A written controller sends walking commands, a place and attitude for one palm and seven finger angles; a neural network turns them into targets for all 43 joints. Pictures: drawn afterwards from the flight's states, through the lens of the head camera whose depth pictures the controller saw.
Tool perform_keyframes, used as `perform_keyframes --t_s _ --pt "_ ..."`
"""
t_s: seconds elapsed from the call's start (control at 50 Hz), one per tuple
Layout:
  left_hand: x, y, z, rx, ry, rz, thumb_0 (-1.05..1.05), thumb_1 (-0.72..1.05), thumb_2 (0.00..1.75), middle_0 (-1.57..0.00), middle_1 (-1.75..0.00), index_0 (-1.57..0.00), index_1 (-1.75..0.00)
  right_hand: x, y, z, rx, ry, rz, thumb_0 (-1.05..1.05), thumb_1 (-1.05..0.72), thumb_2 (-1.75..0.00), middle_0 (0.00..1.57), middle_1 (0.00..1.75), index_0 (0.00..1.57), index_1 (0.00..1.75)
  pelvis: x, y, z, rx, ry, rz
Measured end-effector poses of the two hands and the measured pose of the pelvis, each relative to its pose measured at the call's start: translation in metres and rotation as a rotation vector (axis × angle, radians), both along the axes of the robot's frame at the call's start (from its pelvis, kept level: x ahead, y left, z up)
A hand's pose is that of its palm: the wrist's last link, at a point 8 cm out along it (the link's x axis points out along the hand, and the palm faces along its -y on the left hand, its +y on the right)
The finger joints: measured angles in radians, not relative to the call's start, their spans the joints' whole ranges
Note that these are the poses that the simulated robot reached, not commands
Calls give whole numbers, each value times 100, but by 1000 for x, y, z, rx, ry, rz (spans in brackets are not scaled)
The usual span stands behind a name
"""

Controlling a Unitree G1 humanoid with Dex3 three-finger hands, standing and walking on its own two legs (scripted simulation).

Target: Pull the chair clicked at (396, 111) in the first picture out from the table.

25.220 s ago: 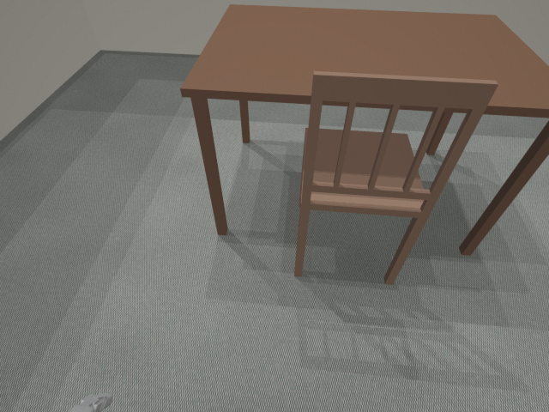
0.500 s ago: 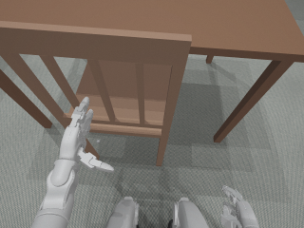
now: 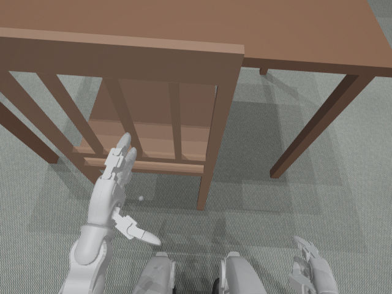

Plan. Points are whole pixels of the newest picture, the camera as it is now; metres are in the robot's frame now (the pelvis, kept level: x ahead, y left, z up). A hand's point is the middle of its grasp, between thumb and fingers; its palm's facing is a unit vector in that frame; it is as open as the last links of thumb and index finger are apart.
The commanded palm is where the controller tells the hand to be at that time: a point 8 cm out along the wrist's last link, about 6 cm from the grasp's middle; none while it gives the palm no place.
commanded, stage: push the fingers through the gap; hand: left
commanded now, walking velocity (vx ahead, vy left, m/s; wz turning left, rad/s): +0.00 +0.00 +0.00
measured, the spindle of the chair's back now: (127, 123) +0.45 +0.16 +0.02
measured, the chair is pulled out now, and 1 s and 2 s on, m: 0.00 0.00 0.00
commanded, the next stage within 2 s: hook a spindle and tug to test in 1.46 s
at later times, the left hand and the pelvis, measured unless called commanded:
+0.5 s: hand (135, 162) +0.37 +0.14 +0.01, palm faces -0.09 -1.00 -0.03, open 17.0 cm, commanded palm +0.35 +0.19 +0.02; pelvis -0.01 +0.00 -0.01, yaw +0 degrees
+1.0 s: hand (140, 137) +0.42 +0.13 +0.02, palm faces -0.05 -1.00 -0.05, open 17.0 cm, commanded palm +0.40 +0.18 +0.02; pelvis -0.01 +0.01 -0.01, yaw -1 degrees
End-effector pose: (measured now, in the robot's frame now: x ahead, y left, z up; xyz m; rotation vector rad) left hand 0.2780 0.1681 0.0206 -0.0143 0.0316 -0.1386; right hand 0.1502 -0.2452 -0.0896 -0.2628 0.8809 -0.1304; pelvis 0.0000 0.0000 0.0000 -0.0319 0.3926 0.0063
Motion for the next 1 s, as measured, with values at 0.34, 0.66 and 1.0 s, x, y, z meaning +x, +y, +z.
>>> perform_keyframes --t_s 0.34,0.66,1.0 --pt "47 23 16 45 -45 72 -1 -50 30 -5 -7 -2 -7 -18 6 -14 38 75 -5 1 -91 -90 21 30 20 30 -5 0 0 -1 7 2" --pt "77 22 9 44 -63 70 -1 -50 30 -6 -8 -5 -8 -45 -6 -13 -2 147 -50 1 -91 -90 21 30 20 30 -6 5 -1 -8 15 -6" --pt "121 16 6 56 -63 86 -1 -50 30 -6 -8 -5 -8 -70 0 -26 17 238 -72 1 -91 -90 21 30 21 30 -9 7 -5 -8 38 -10"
